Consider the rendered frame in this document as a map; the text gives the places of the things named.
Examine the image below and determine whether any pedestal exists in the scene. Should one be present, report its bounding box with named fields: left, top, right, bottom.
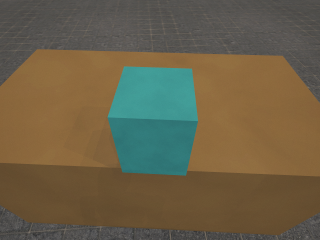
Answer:
left=0, top=49, right=320, bottom=235

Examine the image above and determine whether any carton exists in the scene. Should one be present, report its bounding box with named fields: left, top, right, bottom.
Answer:
left=107, top=66, right=198, bottom=176

